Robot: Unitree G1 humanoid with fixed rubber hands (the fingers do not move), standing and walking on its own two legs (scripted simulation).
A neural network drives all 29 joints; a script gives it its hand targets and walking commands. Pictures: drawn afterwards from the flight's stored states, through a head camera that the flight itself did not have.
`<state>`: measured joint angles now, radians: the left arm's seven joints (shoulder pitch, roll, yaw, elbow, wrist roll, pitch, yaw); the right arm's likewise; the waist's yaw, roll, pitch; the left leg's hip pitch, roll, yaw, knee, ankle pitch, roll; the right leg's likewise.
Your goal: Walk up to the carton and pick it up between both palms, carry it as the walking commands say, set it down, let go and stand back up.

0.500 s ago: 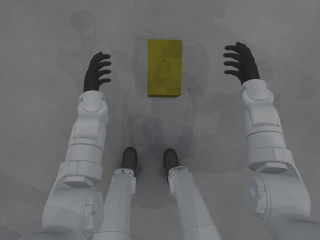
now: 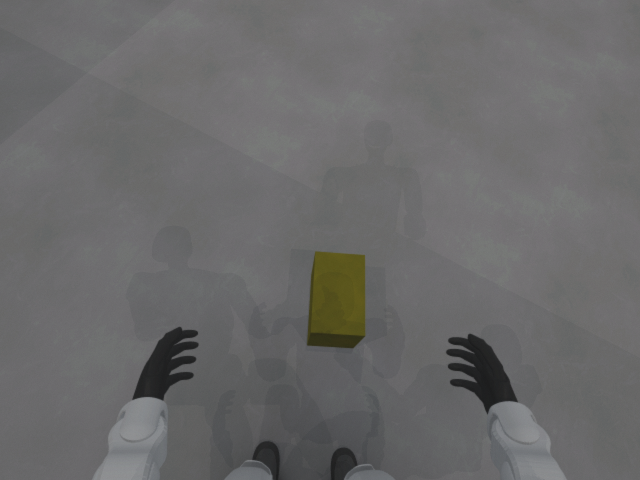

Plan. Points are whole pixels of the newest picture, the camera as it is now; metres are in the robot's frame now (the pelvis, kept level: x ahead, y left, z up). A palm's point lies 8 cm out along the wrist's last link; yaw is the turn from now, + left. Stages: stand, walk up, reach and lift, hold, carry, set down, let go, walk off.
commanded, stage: let go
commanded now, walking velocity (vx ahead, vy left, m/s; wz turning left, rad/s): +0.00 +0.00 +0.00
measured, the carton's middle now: (335, 301) +0.51 -0.10 -0.67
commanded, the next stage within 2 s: stand in 0.62 s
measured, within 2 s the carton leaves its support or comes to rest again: neither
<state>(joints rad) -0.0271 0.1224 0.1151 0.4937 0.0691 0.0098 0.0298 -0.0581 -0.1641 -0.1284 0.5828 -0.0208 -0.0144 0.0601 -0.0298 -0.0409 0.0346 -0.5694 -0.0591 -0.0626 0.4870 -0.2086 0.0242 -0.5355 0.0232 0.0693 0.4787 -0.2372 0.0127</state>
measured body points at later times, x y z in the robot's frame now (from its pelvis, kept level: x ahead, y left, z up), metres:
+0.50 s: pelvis -0.01 +0.00 +0.00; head +0.02 +0.00 +0.45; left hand +0.17 +0.22 -0.07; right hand +0.15 -0.25 -0.08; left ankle +0.00 +0.10 -0.73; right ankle -0.02 -0.13 -0.73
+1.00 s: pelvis +0.04 -0.04 +0.00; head +0.04 -0.05 +0.45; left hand +0.16 +0.24 -0.10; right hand +0.19 -0.30 -0.11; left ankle +0.00 +0.10 -0.73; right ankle -0.02 -0.13 -0.73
